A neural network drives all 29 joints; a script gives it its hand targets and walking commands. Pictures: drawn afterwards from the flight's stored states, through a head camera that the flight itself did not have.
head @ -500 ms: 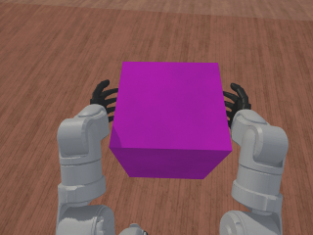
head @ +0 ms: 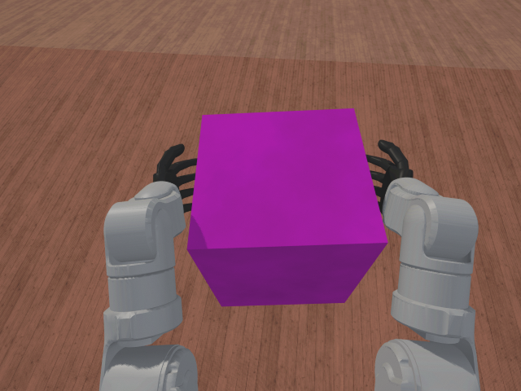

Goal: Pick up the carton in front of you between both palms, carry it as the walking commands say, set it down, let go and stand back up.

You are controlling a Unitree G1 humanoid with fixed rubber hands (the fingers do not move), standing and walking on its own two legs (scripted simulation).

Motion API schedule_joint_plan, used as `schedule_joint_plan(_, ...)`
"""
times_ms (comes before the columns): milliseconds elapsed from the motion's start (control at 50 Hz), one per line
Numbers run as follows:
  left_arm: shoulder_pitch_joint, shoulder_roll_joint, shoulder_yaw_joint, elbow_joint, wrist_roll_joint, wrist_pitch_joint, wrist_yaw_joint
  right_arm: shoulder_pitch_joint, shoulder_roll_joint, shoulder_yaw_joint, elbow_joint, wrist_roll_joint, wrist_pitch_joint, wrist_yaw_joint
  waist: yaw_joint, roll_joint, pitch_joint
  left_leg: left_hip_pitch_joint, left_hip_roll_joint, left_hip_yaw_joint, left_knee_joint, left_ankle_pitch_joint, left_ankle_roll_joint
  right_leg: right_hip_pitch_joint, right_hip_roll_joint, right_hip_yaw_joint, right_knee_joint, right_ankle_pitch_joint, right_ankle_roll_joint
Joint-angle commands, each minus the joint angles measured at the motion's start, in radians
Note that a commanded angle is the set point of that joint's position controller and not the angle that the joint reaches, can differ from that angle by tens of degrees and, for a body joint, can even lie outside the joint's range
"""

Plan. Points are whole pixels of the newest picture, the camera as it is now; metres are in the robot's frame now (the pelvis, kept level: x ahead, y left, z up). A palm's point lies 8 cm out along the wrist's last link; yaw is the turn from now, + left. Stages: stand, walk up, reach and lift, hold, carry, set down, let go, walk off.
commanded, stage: carry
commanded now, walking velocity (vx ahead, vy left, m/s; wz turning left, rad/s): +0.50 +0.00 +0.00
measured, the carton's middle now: (280, 218) +0.37 +0.00 +0.09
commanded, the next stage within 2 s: none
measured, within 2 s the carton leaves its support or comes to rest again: neither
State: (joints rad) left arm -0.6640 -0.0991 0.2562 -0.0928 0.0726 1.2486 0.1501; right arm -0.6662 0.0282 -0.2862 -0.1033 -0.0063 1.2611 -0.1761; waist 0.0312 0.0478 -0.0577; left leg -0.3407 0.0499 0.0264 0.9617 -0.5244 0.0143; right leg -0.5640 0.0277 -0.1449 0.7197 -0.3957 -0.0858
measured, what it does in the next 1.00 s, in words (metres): climbs: left foot 0.04 m higher, then right foot 0.04 m higher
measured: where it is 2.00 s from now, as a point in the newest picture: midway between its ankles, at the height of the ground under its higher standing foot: (267, 173)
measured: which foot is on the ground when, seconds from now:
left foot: up 0.00-0.30, down 0.32-0.72, up 0.74-1.00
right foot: down 0.00-0.36, up 0.38-0.68, down 0.70-1.00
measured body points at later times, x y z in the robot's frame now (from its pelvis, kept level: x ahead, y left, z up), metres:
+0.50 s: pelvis +0.28 +0.05 +0.06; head +0.31 +0.04 +0.51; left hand +0.66 +0.16 +0.19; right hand +0.62 -0.14 +0.19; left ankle +0.32 +0.13 -0.67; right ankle +0.23 -0.06 -0.57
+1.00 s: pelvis +0.55 +0.01 +0.11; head +0.58 +0.00 +0.56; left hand +0.91 +0.20 +0.26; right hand +0.93 -0.11 +0.26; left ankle +0.66 +0.13 -0.55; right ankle +0.52 -0.08 -0.63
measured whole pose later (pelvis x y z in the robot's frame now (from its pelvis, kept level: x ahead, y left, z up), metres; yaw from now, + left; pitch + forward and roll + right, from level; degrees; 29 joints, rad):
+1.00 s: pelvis +0.55 +0.01 +0.11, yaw +0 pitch +4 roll +0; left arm -0.67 -0.05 0.26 -0.08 -0.02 1.24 0.18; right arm -0.67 0.10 -0.31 -0.15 -0.09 1.26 -0.16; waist 0.11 0.01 -0.03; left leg -0.77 0.04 0.06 1.05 -0.38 0.04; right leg -0.25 0.00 -0.11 0.46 -0.46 -0.06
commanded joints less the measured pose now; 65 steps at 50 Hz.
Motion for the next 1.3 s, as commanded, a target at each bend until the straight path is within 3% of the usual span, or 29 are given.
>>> schedule_joint_plan(0,-0.697,-0.83,-0.651,-0.066,-0.38,0.005,-0.117,-0.585,0.875,0.589,0.042,0.227,0.008,0.122,0.06,-0.131,-0.444,-0.528,-0.041,-0.052,0.501,-0.002,0.049,0.757,-0.346,0.671,-0.286,0.216,-0.231)
schedule_joint_plan(60,-0.811,-0.945,-0.716,-0.102,-0.472,-0.025,-0.151,-0.628,0.905,0.592,-0.001,0.178,-0.029,0.114,0.027,-0.09,-0.432,-0.524,0.007,-0.058,0.396,0.133,0.05,0.673,-0.283,0.487,-0.333,0.168,-0.125)
schedule_joint_plan(140,-0.8,-0.905,-0.732,-0.201,-0.495,-0.049,-0.143,-0.657,0.874,0.622,-0.116,0.179,-0.056,0.084,0.026,-0.135,-0.43,-0.576,0.013,-0.023,0.264,0.135,0.031,0.714,-0.303,0.435,-0.365,0.171,-0.165)
schedule_joint_plan(240,-0.673,-0.796,-0.693,-0.152,-0.45,-0.014,-0.118,-0.538,0.771,0.612,-0.087,0.17,-0.029,0.07,0.038,-0.18,-0.378,-0.33,-0.031,0.093,-0.177,0.179,0.032,0.603,-0.22,0.206,-0.363,0.342,-0.106)
schedule_joint_plan(300,-0.616,-0.76,-0.66,-0.075,-0.404,0.003,-0.116,-0.512,0.765,0.608,-0.011,0.183,-0.005,0.085,-0.081,-0.172,-0.48,0.227,-0.152,0.222,-0.366,0.204,0.07,0.407,-0.18,0.065,-0.044,0.621,-0.036)
schedule_joint_plan(320,-0.665,-0.756,-0.659,-0.09,-0.401,0.005,-0.117,-0.537,0.79,0.608,-0.007,0.19,-0.008,0.083,-0.153,-0.026,-0.557,0.485,-0.015,-0.019,-0.419,0.081,0.108,0.213,-0.14,0.024,0.22,0.477,0.023)
schedule_joint_plan(340,-0.641,-0.774,-0.63,-0.095,-0.382,0.014,-0.118,-0.571,0.786,0.608,-0.024,0.194,-0.016,0.081,-0.139,0.329,-0.59,0.603,0.257,-0.603,-0.602,0.011,0.268,-0.076,0.004,0.049,0.484,0.066,0.075)
schedule_joint_plan(360,-0.657,-0.769,-0.609,-0.074,-0.373,0.014,-0.113,-0.615,0.835,0.647,-0.054,0.232,-0.01,0.089,-0.134,0.221,-0.533,0.687,0.284,-0.718,-0.644,0.191,0.312,-0.266,0.042,0.144,0.683,-0.161,0.069)
schedule_joint_plan(380,-0.667,-0.78,-0.593,-0.057,-0.35,0.01,-0.111,-0.655,0.884,0.676,-0.076,0.263,-0.014,0.101,-0.136,0.078,-0.499,0.626,0.275,-0.667,-0.582,0.327,0.299,-0.279,-0.006,0.193,0.738,-0.142,0.053)
schedule_joint_plan(420,-0.655,-0.798,-0.57,-0.069,-0.316,-0.002,-0.105,-0.725,0.95,0.728,-0.117,0.335,-0.021,0.126,-0.126,-0.033,-0.459,0.569,0.252,-0.476,-0.512,0.489,0.255,-0.328,-0.047,0.184,0.686,-0.078,0.032)
schedule_joint_plan(500,-0.588,-0.769,-0.592,-0.07,-0.248,-0.023,-0.086,-0.788,0.977,0.759,-0.193,0.401,-0.047,0.146,-0.104,0.044,-0.434,0.45,0.229,-0.305,-0.61,0.322,0.207,-0.245,-0.058,0.133,0.479,-0.062,0.022)
schedule_joint_plan(560,-0.619,-0.729,-0.591,-0.142,-0.255,-0.022,-0.073,-0.745,0.935,0.772,-0.194,0.422,-0.036,0.146,-0.098,0.031,-0.415,0.448,0.211,-0.217,-0.649,0.439,0.211,-0.238,-0.081,0.1,0.317,0.0,0.03)
schedule_joint_plan(620,-0.567,-0.68,-0.594,-0.121,-0.243,-0.001,-0.077,-0.668,0.889,0.718,-0.099,0.375,-0.019,0.144,-0.077,0.131,-0.398,0.334,0.193,-0.097,-0.651,0.423,0.176,-0.036,-0.052,0.036,0.074,0.035,0.032)
schedule_joint_plan(680,-0.598,-0.701,-0.595,-0.063,-0.277,0.012,-0.086,-0.651,0.873,0.678,-0.036,0.339,-0.003,0.133,0.03,0.01,-0.464,0.085,0.12,0.057,-0.348,0.624,0.094,0.526,0.062,-0.086,-0.137,0.047,0.013)
schedule_joint_plan(700,-0.527,-0.685,-0.581,-0.011,-0.261,0.015,-0.09,-0.66,0.823,0.676,-0.048,0.326,0.002,0.13,0.081,-0.101,-0.527,-0.08,0.061,0.126,-0.08,0.524,0.04,0.74,-0.073,0.158,-0.205,-0.129,-0.051)
schedule_joint_plan(720,-0.561,-0.697,-0.571,-0.01,-0.262,0.013,-0.086,-0.68,0.858,0.654,-0.067,0.316,0.009,0.135,0.067,-0.41,-0.549,-0.356,-0.087,0.098,0.174,0.078,-0.008,0.841,-0.351,0.761,-0.393,-0.205,-0.201)
schedule_joint_plan(740,-0.576,-0.729,-0.583,-0.014,-0.301,0.018,-0.099,-0.668,0.857,0.626,-0.023,0.283,0.019,0.128,0.059,-0.328,-0.524,-0.465,-0.087,-0.005,0.386,-0.025,0.006,0.81,-0.378,0.869,-0.441,-0.136,-0.245)
schedule_joint_plan(800,-0.77,-0.898,-0.702,-0.094,-0.434,-0.005,-0.136,-0.595,0.894,0.579,0.045,0.206,0.002,0.121,0.052,-0.014,-0.439,-0.542,-0.02,-0.05,0.436,0.066,0.049,0.716,-0.312,0.6,-0.293,0.256,-0.175)
schedule_joint_plan(860,-0.86,-0.937,-0.718,-0.153,-0.494,-0.028,-0.148,-0.646,0.922,0.579,-0.008,0.168,-0.018,0.101,0.032,-0.133,-0.428,-0.548,-0.015,-0.037,0.331,0.105,0.04,0.715,-0.303,0.478,-0.332,0.182,-0.139)
schedule_joint_plan(960,-0.843,-0.863,-0.704,-0.159,-0.512,-0.019,-0.134,-0.634,0.817,0.571,-0.056,0.146,-0.025,0.059,0.046,-0.142,-0.397,-0.461,0.024,0.0,0.002,0.14,0.027,0.651,-0.29,0.332,-0.386,0.164,-0.144)
schedule_joint_plan(1020,-0.75,-0.824,-0.678,-0.105,-0.474,0.001,-0.123,-0.579,0.794,0.591,-0.04,0.161,-0.007,0.068,0.042,-0.171,-0.354,-0.265,-0.043,0.141,-0.224,0.174,0.032,0.561,-0.241,0.214,-0.398,0.277,-0.108)
schedule_joint_plan(1060,-0.685,-0.781,-0.634,-0.031,-0.425,0.012,-0.119,-0.569,0.783,0.579,0.021,0.148,0.015,0.072,-0.014,-0.22,-0.342,-0.027,-0.114,0.228,-0.308,0.206,0.056,0.442,-0.227,0.14,-0.303,0.41,-0.077)
schedule_joint_plan(1080,-0.67,-0.818,-0.636,0.005,-0.417,0.02,-0.124,-0.591,0.801,0.587,0.007,0.168,0.011,0.076,-0.101,-0.186,-0.434,0.244,-0.138,0.22,-0.362,0.197,0.086,0.369,-0.177,0.056,-0.086,0.603,-0.029)
schedule_joint_plan(1100,-0.698,-0.767,-0.614,-0.01,-0.39,0.027,-0.123,-0.537,0.805,0.564,0.085,0.162,0.016,0.077,-0.145,-0.023,-0.534,0.499,0.018,-0.047,-0.431,0.044,0.13,0.168,-0.147,0.011,0.179,0.457,0.037)
schedule_joint_plan(1120,-0.707,-0.811,-0.609,-0.021,-0.39,0.032,-0.126,-0.582,0.828,0.584,0.019,0.178,0.004,0.085,-0.141,0.279,-0.532,0.608,0.262,-0.615,-0.616,-0.11,0.271,-0.103,-0.011,0.028,0.416,0.04,0.068)
schedule_joint_plan(1140,-0.72,-0.796,-0.587,-0.009,-0.374,0.026,-0.118,-0.627,0.861,0.613,0.043,0.219,0.009,0.093,-0.141,0.214,-0.504,0.651,0.298,-0.741,-0.66,0.119,0.305,-0.239,0.023,0.14,0.607,-0.161,0.067)
schedule_joint_plan(1180,-0.681,-0.815,-0.549,-0.014,-0.314,0.01,-0.111,-0.746,0.975,0.693,-0.053,0.314,-0.006,0.125,-0.13,-0.011,-0.47,0.578,0.268,-0.576,-0.541,0.389,0.275,-0.301,-0.027,0.181,0.727,-0.093,0.045)
schedule_joint_plan(1240,-0.66,-0.838,-0.547,-0.004,-0.273,-0.01,-0.098,-0.84,1.006,0.752,-0.146,0.401,-0.038,0.148,-0.09,0.015,-0.468,0.488,0.234,-0.387,-0.578,0.29,0.199,-0.269,-0.069,0.18,0.586,-0.052,0.014)
schedule_joint_plan(1280,-0.649,-0.81,-0.568,-0.088,-0.252,-0.027,-0.085,-0.833,1.026,0.764,-0.173,0.434,-0.042,0.157,-0.095,-0.009,-0.449,0.467,0.234,-0.343,-0.634,0.286,0.225,-0.274,-0.073,0.14,0.529,-0.003,0.025)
